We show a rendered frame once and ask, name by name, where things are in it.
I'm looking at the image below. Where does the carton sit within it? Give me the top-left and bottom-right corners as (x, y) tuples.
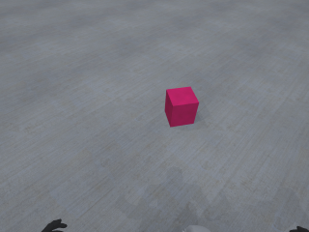
(164, 86), (199, 128)

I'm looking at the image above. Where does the robot left hand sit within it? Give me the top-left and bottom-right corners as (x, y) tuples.
(42, 219), (67, 232)

